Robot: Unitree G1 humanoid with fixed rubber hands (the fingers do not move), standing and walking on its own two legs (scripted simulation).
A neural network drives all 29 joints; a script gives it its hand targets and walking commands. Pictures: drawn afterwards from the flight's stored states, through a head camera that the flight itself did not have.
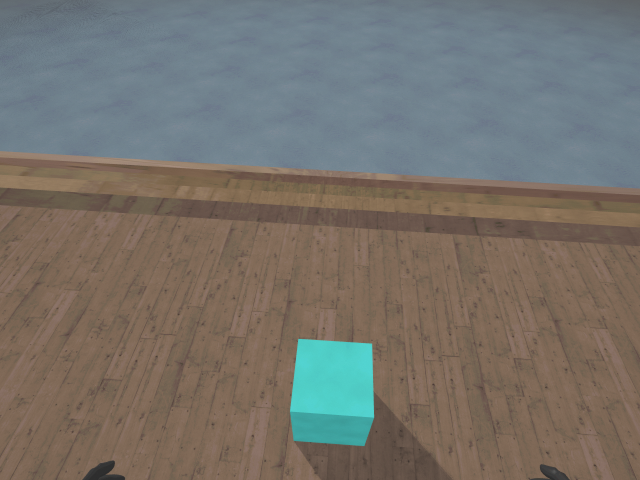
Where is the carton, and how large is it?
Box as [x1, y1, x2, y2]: [290, 339, 373, 445]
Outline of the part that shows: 298,339 290,407 294,440 364,445 373,418 371,344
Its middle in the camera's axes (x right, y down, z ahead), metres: +0.03 +0.45 +1.12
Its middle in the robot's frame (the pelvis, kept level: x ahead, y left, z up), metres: +0.48 -0.03 -0.66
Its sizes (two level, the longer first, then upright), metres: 0.210 0.200 0.250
